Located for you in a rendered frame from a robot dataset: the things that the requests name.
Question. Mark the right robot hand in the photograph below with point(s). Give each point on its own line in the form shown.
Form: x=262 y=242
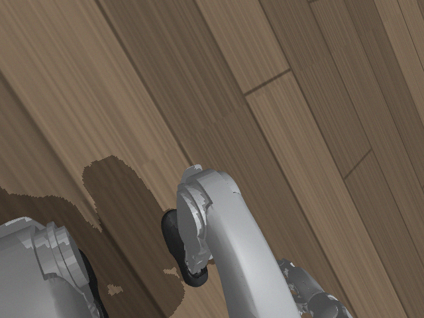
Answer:
x=301 y=282

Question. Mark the right robot arm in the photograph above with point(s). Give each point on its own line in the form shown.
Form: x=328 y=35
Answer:
x=325 y=305

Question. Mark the right robot foot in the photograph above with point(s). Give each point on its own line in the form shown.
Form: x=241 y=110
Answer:
x=169 y=225

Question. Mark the left robot foot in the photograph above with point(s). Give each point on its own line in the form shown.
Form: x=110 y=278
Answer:
x=93 y=286

